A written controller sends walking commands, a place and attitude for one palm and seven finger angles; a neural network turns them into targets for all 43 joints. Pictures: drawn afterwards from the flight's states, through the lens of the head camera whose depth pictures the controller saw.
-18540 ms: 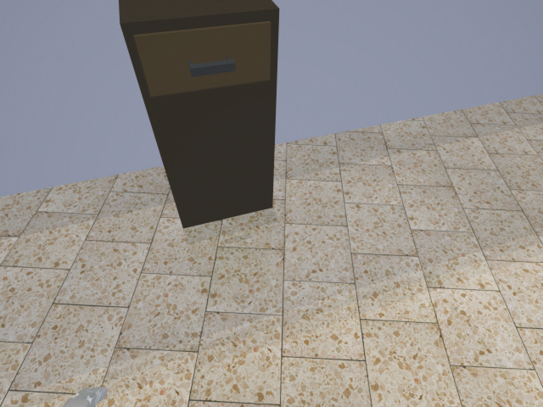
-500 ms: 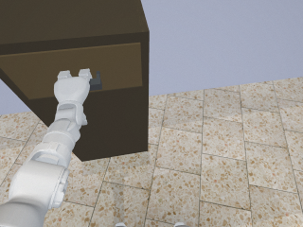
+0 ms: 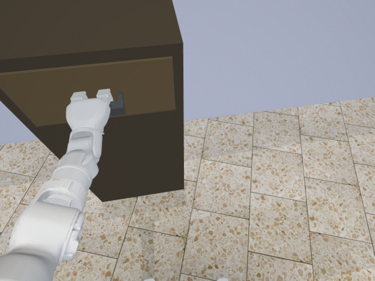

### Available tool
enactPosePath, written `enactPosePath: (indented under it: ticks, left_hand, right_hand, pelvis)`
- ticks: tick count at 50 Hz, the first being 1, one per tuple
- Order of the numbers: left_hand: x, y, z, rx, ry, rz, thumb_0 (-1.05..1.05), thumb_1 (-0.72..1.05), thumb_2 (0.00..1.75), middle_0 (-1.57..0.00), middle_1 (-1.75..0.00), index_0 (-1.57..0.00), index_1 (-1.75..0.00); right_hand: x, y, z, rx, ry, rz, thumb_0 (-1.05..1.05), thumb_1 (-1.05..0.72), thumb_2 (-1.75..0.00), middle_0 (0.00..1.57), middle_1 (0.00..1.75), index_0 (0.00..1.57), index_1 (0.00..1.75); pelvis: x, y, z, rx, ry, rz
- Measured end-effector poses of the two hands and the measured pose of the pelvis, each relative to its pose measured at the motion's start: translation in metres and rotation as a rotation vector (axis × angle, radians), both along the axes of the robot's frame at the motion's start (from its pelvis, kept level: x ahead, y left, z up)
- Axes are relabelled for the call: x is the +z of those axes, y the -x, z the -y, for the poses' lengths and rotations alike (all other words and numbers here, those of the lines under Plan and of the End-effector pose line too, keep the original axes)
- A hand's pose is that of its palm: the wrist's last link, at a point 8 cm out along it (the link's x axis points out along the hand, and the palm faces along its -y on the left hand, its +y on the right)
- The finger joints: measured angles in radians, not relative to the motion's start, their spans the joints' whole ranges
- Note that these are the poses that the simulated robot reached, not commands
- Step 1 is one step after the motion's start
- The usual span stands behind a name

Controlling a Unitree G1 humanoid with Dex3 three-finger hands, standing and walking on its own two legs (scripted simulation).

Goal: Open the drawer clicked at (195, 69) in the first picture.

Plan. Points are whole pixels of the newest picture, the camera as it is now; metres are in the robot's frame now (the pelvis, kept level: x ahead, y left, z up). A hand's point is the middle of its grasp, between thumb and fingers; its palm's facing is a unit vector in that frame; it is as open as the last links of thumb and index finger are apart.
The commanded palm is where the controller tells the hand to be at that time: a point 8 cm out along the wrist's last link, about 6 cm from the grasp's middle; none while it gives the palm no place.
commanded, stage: pull the drawer open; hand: left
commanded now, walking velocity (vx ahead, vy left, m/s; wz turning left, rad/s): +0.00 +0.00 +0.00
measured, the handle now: (97, 104) +0.53 +0.21 +0.03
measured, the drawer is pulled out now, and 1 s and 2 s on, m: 0.00 0.10 0.22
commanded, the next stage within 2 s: none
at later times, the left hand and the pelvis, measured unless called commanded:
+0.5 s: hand (97, 138) +0.44 +0.20 +0.01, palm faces -0.01 -0.04 -1.00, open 6.2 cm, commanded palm +0.39 +0.19 +0.07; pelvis +0.01 +0.01 +0.01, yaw -1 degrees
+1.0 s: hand (96, 164) +0.37 +0.19 +0.01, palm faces -0.01 -0.04 -1.00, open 6.2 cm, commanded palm +0.33 +0.19 +0.07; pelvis +0.00 -0.01 +0.01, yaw +1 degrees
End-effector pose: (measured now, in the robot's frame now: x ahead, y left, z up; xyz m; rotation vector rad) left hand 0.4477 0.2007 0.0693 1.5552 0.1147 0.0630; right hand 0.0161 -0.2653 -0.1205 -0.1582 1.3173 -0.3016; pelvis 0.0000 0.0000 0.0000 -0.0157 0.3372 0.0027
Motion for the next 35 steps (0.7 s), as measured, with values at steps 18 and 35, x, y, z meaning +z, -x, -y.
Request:
enactPosePath:
  ticks: [18, 35]
  left_hand:
    - [-0.001, 0.012, 0.0, -0.009, 0.018, 0.004, 0.01, 0.69, 0.77, -0.29, -1.33, -0.32, -1.28]
    - [-0.002, 0.062, 0.006, -0.007, 0.025, 0.028, 0.01, 0.68, 0.8, -0.28, -1.35, -0.32, -1.29]
  right_hand:
    - [0.004, -0.004, -0.004, -0.018, -0.009, 0.026, 0.01, -0.91, -0.9, 0.2, 0.3, 0.2, 0.3]
    - [0.009, -0.074, -0.013, 0.067, -0.048, 0.182, 0.01, -0.91, -0.9, 0.2, 0.3, 0.2, 0.3]
  pelvis:
    - [0.004, -0.003, -0.004, -0.019, -0.001, 0.019]
    - [0.009, -0.007, -0.003, -0.003, -0.006, 0.081]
